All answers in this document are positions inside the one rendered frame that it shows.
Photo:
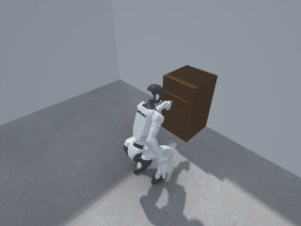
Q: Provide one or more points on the robot right shin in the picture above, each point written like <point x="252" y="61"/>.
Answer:
<point x="167" y="158"/>

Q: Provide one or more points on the humanoid robot head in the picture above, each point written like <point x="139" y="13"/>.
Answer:
<point x="154" y="89"/>

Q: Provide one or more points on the cabinet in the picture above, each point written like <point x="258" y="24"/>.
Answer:
<point x="197" y="86"/>

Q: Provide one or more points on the left robot forearm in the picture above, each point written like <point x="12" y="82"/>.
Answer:
<point x="159" y="108"/>

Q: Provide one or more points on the right robot forearm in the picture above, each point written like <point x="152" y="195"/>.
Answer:
<point x="157" y="152"/>

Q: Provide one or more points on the left robot hand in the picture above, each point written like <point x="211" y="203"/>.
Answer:
<point x="166" y="105"/>

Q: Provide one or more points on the drawer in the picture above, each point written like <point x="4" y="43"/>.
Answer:
<point x="180" y="102"/>

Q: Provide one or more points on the right robot hand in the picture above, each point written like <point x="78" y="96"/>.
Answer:
<point x="164" y="169"/>

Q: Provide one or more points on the right robot upper arm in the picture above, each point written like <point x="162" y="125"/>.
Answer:
<point x="157" y="120"/>

